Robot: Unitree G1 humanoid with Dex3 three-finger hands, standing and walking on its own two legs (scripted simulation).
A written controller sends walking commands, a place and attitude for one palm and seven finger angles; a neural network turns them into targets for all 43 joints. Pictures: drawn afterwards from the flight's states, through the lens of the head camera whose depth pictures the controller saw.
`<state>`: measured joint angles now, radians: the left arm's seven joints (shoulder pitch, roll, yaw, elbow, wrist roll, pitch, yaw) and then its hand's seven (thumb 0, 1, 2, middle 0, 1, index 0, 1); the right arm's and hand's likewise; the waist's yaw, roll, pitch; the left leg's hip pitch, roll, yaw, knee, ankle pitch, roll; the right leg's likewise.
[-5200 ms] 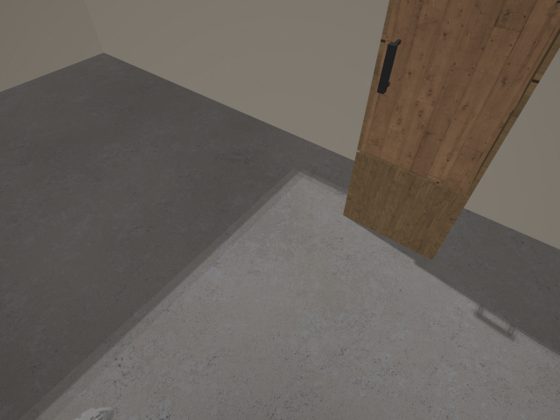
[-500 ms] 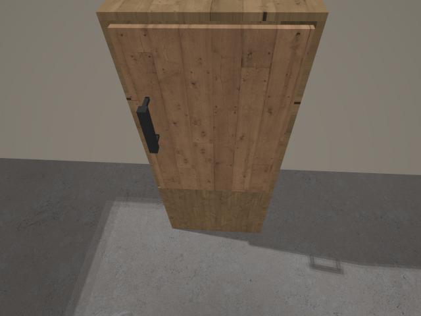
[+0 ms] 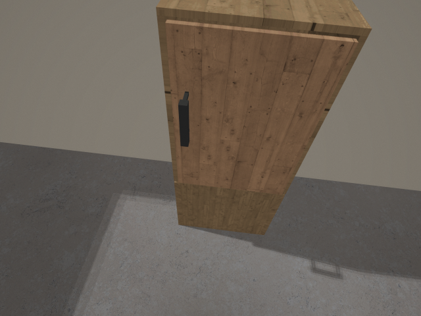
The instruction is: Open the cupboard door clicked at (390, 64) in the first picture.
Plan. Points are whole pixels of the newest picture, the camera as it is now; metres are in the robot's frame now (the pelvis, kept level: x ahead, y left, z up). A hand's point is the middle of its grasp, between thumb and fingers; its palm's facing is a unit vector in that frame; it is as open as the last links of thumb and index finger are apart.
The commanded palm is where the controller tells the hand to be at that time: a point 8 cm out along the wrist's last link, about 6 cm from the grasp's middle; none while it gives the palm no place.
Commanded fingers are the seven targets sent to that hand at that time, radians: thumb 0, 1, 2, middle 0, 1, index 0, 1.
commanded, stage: come to a stop and stand still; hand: left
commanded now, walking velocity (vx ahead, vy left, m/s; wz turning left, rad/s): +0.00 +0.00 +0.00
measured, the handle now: (185, 119) +0.59 +0.12 +0.00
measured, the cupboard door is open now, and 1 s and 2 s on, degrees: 0 0 0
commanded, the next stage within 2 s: look again from close up in 0.66 s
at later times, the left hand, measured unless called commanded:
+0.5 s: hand out of the picture -0.04 +0.13 -0.18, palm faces +0.01 -0.99 -0.16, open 7.3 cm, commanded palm none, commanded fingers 0.00 0.90 0.90 -0.20 -0.30 -0.20 -0.30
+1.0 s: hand out of the picture -0.01 +0.14 -0.18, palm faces +0.02 -0.98 -0.20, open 7.3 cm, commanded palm none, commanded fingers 0.00 0.90 0.90 -0.20 -0.30 -0.20 -0.30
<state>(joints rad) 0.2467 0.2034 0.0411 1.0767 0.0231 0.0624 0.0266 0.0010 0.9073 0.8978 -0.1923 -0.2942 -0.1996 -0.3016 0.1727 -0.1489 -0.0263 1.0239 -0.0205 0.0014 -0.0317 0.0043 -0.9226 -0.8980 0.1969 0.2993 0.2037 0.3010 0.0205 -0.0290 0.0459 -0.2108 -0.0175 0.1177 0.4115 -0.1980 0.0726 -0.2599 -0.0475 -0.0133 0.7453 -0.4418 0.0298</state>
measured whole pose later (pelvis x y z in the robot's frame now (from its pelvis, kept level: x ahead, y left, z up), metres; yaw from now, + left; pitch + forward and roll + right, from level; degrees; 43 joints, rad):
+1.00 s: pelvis -0.01 -0.03 -0.01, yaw +0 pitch -1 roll +0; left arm 0.32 0.12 -0.01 1.08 0.02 -0.03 0.05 0.01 0.91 0.90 -0.20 -0.29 -0.20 -0.30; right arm 0.30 -0.16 0.00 1.07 -0.03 -0.02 -0.02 0.02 -0.93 -0.90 0.19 0.30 0.20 0.30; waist -0.01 0.03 0.02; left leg -0.30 0.03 0.10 0.57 -0.26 0.03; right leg -0.17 0.00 -0.05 0.55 -0.36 -0.01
